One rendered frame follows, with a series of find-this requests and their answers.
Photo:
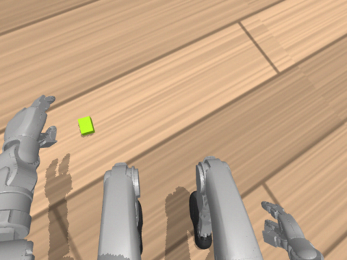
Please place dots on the right robot arm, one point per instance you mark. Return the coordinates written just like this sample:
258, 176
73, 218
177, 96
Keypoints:
302, 249

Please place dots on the right robot hand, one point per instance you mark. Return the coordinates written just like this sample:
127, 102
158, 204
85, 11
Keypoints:
278, 234

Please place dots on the right robot foot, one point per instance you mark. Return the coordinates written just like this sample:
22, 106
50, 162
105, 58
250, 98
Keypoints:
201, 242

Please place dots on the left robot hand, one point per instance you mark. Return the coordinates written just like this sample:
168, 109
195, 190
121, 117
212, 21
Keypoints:
30, 121

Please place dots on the small box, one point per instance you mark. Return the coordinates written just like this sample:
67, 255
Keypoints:
86, 125

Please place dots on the left robot arm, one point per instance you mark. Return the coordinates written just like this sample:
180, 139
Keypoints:
18, 163

